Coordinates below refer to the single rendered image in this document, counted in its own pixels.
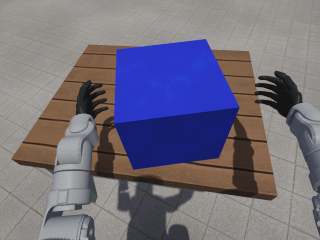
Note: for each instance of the robot left forearm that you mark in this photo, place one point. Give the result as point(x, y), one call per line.
point(73, 165)

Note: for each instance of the robot right hand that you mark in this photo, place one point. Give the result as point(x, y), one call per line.
point(287, 94)

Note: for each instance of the robot left hand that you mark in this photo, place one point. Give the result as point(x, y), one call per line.
point(84, 103)

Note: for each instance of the robot right forearm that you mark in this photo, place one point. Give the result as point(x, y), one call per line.
point(304, 122)

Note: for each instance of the robot left upper arm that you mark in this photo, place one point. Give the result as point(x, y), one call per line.
point(69, 227)

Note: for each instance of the table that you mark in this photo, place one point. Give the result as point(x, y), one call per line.
point(243, 168)

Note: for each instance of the carton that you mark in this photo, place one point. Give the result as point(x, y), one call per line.
point(172, 104)

